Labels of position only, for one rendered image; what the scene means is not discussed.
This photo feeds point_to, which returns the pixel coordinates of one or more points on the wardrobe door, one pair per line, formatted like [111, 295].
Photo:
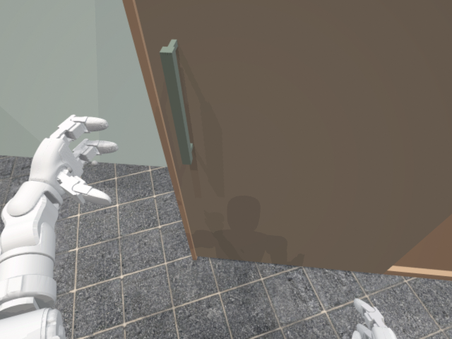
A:
[321, 129]
[434, 251]

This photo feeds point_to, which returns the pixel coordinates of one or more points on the left robot forearm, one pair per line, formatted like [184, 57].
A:
[27, 250]

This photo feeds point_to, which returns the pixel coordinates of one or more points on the right robot hand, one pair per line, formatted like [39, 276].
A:
[375, 322]

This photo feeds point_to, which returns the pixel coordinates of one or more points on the left robot hand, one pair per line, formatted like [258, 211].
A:
[53, 156]

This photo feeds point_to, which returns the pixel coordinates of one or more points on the robot left upper arm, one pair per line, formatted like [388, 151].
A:
[43, 323]

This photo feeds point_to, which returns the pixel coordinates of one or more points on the handle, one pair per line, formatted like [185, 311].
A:
[174, 89]

